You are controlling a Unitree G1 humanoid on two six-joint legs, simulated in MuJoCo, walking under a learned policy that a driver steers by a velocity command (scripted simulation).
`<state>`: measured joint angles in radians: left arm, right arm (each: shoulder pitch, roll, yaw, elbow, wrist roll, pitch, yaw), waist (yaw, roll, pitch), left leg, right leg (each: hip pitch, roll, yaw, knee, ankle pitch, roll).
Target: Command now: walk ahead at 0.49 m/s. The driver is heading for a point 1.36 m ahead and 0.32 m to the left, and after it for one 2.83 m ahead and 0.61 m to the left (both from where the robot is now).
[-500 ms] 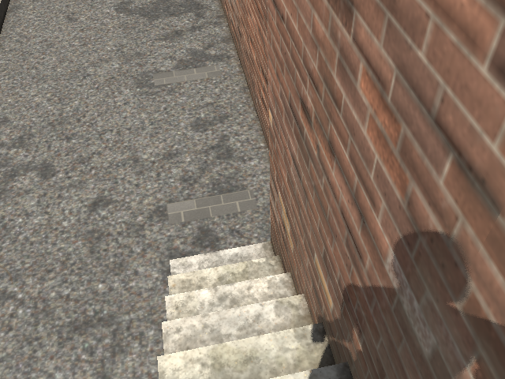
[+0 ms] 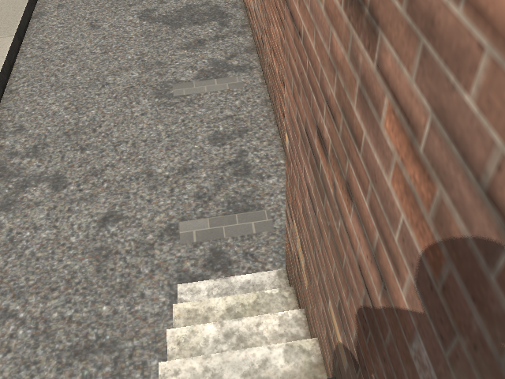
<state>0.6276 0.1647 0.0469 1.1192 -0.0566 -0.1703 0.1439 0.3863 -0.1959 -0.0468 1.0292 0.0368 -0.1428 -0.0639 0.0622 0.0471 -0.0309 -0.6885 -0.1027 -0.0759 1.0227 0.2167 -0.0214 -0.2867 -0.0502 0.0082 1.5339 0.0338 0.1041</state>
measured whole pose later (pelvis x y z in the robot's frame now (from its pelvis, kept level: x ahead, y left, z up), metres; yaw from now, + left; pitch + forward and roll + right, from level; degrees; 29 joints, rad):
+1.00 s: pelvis +0.46 +0.17 -0.53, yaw +25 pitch -6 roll -1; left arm 0.27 0.42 0.10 0.81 -0.03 -0.02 0.02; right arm 0.28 -0.20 -0.01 0.73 0.06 -0.03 -0.02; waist 0.07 -0.19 0.04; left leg -0.72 -0.06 -0.12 1.90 -0.92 -0.01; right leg -0.54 -0.13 0.08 1.34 -0.62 -0.01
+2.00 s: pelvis +1.20 +0.40 -0.90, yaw -3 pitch -3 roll +11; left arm 0.40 0.44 0.12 0.83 0.00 -0.05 -0.05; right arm 0.47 -0.38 -0.08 0.91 0.02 -0.08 -0.02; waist 0.03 -0.09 -0.07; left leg 0.14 -0.05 0.15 1.41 -0.60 -0.07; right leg -0.27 -0.07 0.07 0.22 0.59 -0.09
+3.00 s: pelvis +2.06 +0.46 -1.48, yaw +13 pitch +4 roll -1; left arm 0.29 0.28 0.02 0.86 -0.01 -0.11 -0.01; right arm 0.21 -0.27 -0.03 0.69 0.02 -0.07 0.01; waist 0.00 0.02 -0.01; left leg -0.52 -0.08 -0.08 0.78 -0.32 0.05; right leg -0.44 0.00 0.06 1.32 -0.48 0.00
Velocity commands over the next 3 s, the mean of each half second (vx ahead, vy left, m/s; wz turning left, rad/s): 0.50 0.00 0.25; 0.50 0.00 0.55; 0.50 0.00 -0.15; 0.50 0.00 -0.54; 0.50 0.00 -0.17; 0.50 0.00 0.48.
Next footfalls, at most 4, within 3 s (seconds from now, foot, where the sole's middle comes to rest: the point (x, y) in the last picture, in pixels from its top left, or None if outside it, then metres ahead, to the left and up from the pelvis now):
0.10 left None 0.21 0.07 -0.89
0.22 right None -0.04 -0.10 -0.66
0.30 left None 0.27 0.11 -1.03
0.62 right None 0.64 -0.09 -1.25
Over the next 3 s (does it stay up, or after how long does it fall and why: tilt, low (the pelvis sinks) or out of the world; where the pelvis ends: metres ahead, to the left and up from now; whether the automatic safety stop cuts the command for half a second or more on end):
stays up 2.06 0.46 -1.48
